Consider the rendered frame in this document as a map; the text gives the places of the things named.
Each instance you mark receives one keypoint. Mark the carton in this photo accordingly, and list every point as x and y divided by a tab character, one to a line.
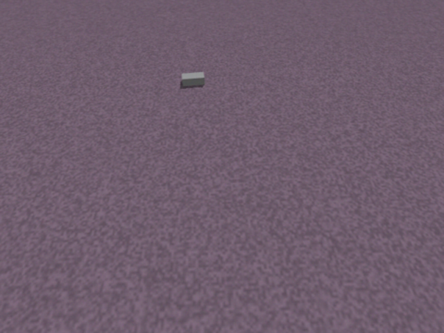
193	79

